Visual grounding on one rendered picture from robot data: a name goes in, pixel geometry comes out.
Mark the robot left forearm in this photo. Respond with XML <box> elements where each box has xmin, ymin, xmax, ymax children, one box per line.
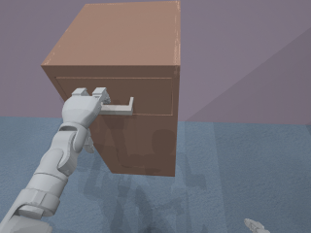
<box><xmin>0</xmin><ymin>122</ymin><xmax>87</xmax><ymax>233</ymax></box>

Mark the drawer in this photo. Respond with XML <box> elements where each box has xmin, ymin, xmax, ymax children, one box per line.
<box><xmin>56</xmin><ymin>77</ymin><xmax>173</xmax><ymax>115</ymax></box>

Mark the robot right hand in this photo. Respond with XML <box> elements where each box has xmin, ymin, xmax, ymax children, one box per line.
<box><xmin>244</xmin><ymin>218</ymin><xmax>270</xmax><ymax>233</ymax></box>

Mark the handle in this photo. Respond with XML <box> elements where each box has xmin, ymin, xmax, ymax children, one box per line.
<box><xmin>99</xmin><ymin>97</ymin><xmax>134</xmax><ymax>116</ymax></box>

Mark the robot left hand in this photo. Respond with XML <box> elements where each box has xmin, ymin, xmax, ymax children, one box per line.
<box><xmin>61</xmin><ymin>87</ymin><xmax>111</xmax><ymax>153</ymax></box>

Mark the cabinet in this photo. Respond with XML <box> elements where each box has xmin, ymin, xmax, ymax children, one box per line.
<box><xmin>41</xmin><ymin>0</ymin><xmax>181</xmax><ymax>177</ymax></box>

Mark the left robot upper arm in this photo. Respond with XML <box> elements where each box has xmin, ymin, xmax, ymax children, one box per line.
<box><xmin>1</xmin><ymin>215</ymin><xmax>53</xmax><ymax>233</ymax></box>

